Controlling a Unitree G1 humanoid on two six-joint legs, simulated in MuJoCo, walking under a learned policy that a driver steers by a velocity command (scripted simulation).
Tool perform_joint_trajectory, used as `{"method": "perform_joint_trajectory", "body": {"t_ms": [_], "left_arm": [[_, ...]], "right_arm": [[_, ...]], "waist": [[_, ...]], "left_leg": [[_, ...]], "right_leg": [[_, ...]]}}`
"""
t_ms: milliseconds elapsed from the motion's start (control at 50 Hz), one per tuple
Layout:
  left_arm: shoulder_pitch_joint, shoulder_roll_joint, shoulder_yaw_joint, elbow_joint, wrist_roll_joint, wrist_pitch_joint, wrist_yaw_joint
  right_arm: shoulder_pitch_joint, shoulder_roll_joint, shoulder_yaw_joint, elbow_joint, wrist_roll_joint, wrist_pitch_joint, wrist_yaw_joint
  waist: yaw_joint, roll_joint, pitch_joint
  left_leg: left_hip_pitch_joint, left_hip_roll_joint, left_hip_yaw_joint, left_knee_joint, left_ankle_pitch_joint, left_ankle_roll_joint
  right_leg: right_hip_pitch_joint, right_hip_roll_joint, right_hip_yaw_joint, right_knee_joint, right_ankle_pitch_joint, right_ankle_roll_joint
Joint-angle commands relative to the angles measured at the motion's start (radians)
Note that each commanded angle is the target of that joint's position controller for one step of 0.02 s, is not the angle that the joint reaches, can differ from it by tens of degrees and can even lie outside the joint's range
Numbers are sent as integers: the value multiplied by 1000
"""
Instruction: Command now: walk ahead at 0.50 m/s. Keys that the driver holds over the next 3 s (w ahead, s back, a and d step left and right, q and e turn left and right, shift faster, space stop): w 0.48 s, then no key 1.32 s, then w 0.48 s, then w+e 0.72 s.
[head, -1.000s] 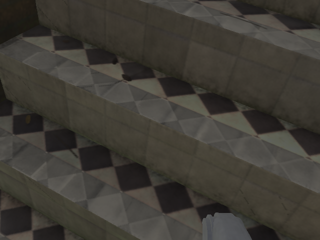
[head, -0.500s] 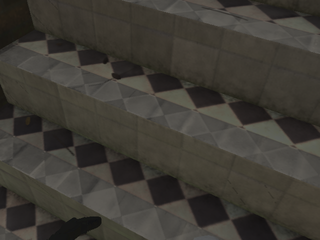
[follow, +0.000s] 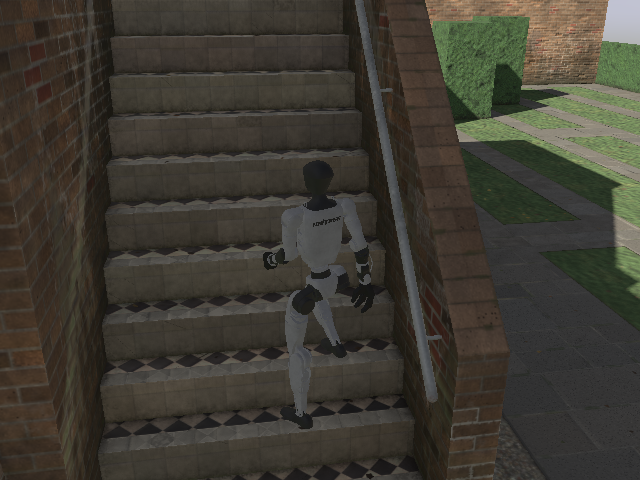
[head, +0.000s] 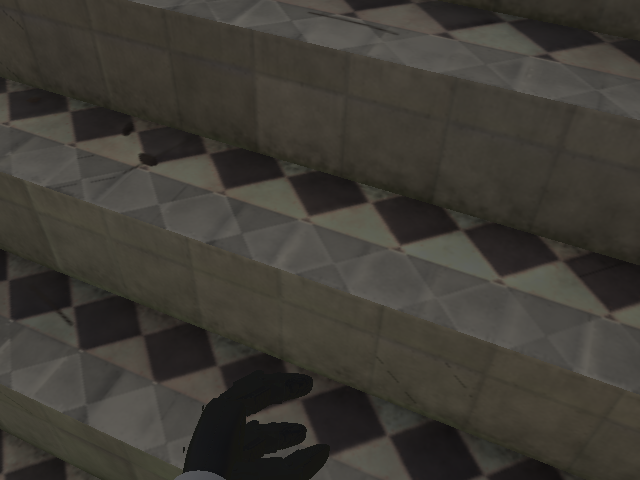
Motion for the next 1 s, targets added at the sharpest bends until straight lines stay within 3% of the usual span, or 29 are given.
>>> {"method": "perform_joint_trajectory", "body": {"t_ms": [20, 60, 120, 160, 200, 220, 240, 300, 380, 400, 420, 440, 460, 500, 540, 580, 620, 700, 740, 780, 800, 820, 840, 860, 900, 940, 960, 980, 1000], "left_arm": [[-21, 56, 48, -35, 25, -2, 23], [253, 119, 91, 43, 62, 58, 45], [71, 145, 116, 8, 48, 109, 65], [-252, 149, 112, -80, 2, 87, 78], [-428, -53, 52, -143, -62, 64, 59], [-180, -59, 46, -68, -109, 64, 67], [46, 65, 84, -24, -84, 56, 96], [103, 110, 77, -30, 39, 19, 81], [91, -3, 27, 53, 29, 51, 84], [-17, 2, 20, 53, 50, 56, 91], [135, 92, 56, 38, 64, 57, 90], [-55, 150, 64, -53, 77, 42, 90], [-186, 198, 89, -134, 85, 25, 75], [-157, 148, 84, -112, 64, -41, 3], [-73, 34, 82, -77, 15, -13, -12], [-21, 113, 115, -48, 23, 4, 12], [44, 109, 131, -81, -37, -31, 52], [-231, 3, 107, -302, -69, -41, 104], [-155, -64, 86, -329, -22, -49, 101], [-205, -66, 89, -309, -86, -31, 118], [11, 69, 119, -240, -84, -23, 103], [278, 209, 158, -188, -22, -28, 87], [473, 311, 189, -107, 25, -35, 74], [551, 273, 185, -48, 25, -41, 86], [648, 256, 192, 89, -8, -52, 50], [476, 50, 116, 141, 17, -62, -26], [439, 50, 109, 115, 5, -101, -53], [127, 150, 117, -12, -19, -91, -38], [-32, 240, 134, -87, -42, -83, -2]], "right_arm": [[187, -45, -2, -41, 6, -12, 23], [47, -149, -31, -87, -4, -32, 48], [-121, -76, -9, -160, -23, -12, 29], [78, -13, 17, -117, -38, -17, 33], [267, -103, 14, -74, -104, 1, -6], [-123, -242, -19, -194, -99, -10, -6], [-340, -338, -37, -267, -63, -20, -30], [-273, -227, -18, -314, 2, -13, -68], [-123, -211, -40, -182, 32, -3, -29], [63, -137, -46, -155, 42, 6, -14], [-88, -142, -27, -213, -6, 19, -4], [-65, -81, -26, -252, -4, 27, 3], [37, -40, -26, -205, -5, 24, -7], [117, -101, -77, -193, -26, 40, -7], [-13, -54, -52, -279, -26, 28, -22], [-72, -71, -60, -323, -25, 55, -25], [-262, -126, -20, -444, -53, 62, -38], [-26, 40, 50, -345, -85, 97, 42], [-24, -64, 26, -307, -112, 34, 47], [-154, -7, 65, -406, -137, 39, 38], [-355, -80, 54, -512, -132, 8, 50], [-549, -266, 9, -570, -68, -12, 47], [-741, -302, -9, -624, -36, -29, 39], [-729, -312, -16, -608, -19, -32, 32], [-641, -36, 45, -614, -20, -23, 15], [-617, 154, 82, -658, -18, -10, -4], [-520, 152, 65, -695, -26, -29, 2], [-87, 142, 55, -623, -14, 28, 18], [75, 21, 36, -578, -16, 64, 21]], "waist": [[-35, -48, -96], [68, -79, -216], [46, -272, -134], [-122, -384, 16], [-199, -1, 206], [2, 443, 194], [124, 536, 125], [104, -88, 22], [35, 76, 84], [-130, -15, 90], [8, -146, 73], [-79, -456, 11], [-125, -487, -56], [-154, -385, -236], [-97, -264, -88], [-55, -222, -4], [134, -276, 60], [56, -35, 256], [123, 150, 103], [63, 72, 20], [166, -12, -4], [309, -66, -101], [424, -183, -194], [447, -155, -289], [338, -331, -158], [153, -137, 243], [60, 57, 310], [-254, 22, 284], [-290, -108, 264]], "left_leg": [[-243, 0, -55, 128, 696, 180], [-240, 9, -47, 124, 290, 202], [-201, -116, 12, 289, -188, 164], [57, -125, -106, 466, -225, 213], [95, 46, -303, -62, -522, 309], [-227, 280, -512, -166, -520, 320], [-260, 314, -482, -81, -501, 224], [-77, 65, -287, 98, -250, 66], [-219, -5, -111, -55, -270, 86], [-287, -35, -146, -39, -156, 103], [-169, -77, -58, 144, -125, 76], [-180, -114, -78, 454, 41, 37], [-152, -121, -166, 768, 155, 30], [-332, -205, -146, 1402, -2, -12], [-488, -226, -101, 1442, -130, -31], [-412, -205, -76, 1394, -150, -47], [-452, -72, -371, 1170, -256, 31], [-230, -85, -211, 304, 188, 161], [-206, -127, -242, 383, 690, 162], [-70, -45, -297, 459, 829, 174], [111, -5, -318, 588, 980, 182], [134, 89, -396, 611, 1129, 181], [80, 51, -303, 724, 1219, 129], [-32, 31, -248, 799, 1236, 101], [-297, -197, -98, 1297, -255, 3], [-590, -326, -254, 1885, -659, -33], [-707, -404, -384, 2018, -628, -35], [-648, -340, -483, 1823, -234, -43], [-495, -220, -370, 1622, -46, -101]], "right_leg": [[644, 64, 88, -303, -284, -51], [699, 105, 101, -369, -274, -28], [417, 64, 249, -656, -413, -25], [-105, 29, 354, -778, -543, 22], [-463, 187, -42, -52, -208, 213], [-260, 108, -83, 625, -22, 219], [-273, 84, 185, 923, -122, 254], [-118, 7, 242, 334, -83, 162], [478, 69, -18, -496, -256, 59], [545, 119, 17, -437, -298, 34], [366, 53, 241, -580, -466, -33], [305, -104, 503, -841, -702, -110], [210, -234, 637, -902, -620, -150], [392, -239, 390, -655, -39, -122], [380, -250, 197, -475, -139, -15], [294, -264, 194, -496, -172, 23], [231, -321, 427, -374, -94, 31], [-38, -185, 290, -210, -124, 106], [-12, 101, -175, 259, -61, 264], [-109, 83, 39, 421, -253, 256], [-211, 171, -32, 318, -263, 297], [-34, 98, 59, 253, -112, 201], [297, 108, -21, -13, 86, 157], [616, 69, -46, -217, 253, 96], [907, -43, 121, -943, 578, -33], [578, 27, 198, -1082, 459, -24], [520, -56, 418, -951, 771, 57], [355, -20, 567, -982, 682, 117], [171, -59, 595, -1021, 553, 143]]}}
